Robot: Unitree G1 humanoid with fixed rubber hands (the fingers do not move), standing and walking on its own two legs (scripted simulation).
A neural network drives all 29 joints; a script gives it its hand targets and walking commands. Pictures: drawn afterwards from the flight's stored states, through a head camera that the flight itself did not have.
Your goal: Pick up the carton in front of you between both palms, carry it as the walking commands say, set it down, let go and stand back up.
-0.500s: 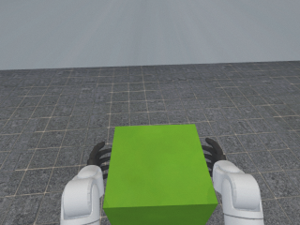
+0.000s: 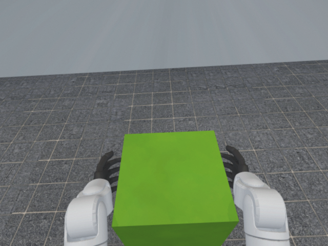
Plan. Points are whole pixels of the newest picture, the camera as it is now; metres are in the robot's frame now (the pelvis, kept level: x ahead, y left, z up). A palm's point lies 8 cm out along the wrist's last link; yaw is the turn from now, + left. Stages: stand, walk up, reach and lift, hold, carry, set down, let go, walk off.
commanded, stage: carry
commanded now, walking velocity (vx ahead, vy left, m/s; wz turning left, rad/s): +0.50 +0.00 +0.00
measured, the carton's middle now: (171, 196) +0.26 +0.00 +0.00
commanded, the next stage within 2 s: none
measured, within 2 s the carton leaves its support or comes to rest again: neither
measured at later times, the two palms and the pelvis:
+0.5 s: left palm (116, 89) +0.61 +0.18 +0.08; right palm (204, 86) +0.59 -0.12 +0.09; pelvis +0.33 +0.04 +0.00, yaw -3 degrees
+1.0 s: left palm (125, 63) +0.79 +0.17 +0.08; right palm (198, 59) +0.80 -0.13 +0.08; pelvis +0.53 +0.02 -0.02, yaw +0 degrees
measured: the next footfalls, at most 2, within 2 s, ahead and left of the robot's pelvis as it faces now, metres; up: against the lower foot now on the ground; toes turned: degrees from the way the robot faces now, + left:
left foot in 0.16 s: +0.30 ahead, +0.13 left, +0.00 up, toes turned +9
right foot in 0.60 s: +0.57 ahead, -0.09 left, +0.00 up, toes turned +15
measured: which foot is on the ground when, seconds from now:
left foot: up 0.00-0.14, down 0.16-0.60, up 0.62-0.76, down 0.78-1.00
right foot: down 0.00-0.20, up 0.22-0.58, down 0.60-1.00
